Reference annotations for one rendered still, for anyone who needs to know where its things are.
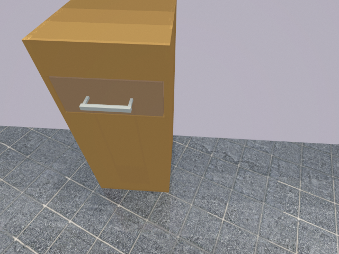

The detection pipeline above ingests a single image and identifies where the cabinet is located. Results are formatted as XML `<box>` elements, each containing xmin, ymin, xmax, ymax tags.
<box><xmin>22</xmin><ymin>0</ymin><xmax>177</xmax><ymax>193</ymax></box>

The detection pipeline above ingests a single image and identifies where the handle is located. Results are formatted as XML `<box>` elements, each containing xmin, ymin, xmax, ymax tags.
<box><xmin>79</xmin><ymin>96</ymin><xmax>133</xmax><ymax>113</ymax></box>

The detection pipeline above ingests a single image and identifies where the drawer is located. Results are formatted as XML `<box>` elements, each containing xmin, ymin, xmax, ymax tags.
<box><xmin>49</xmin><ymin>76</ymin><xmax>164</xmax><ymax>116</ymax></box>

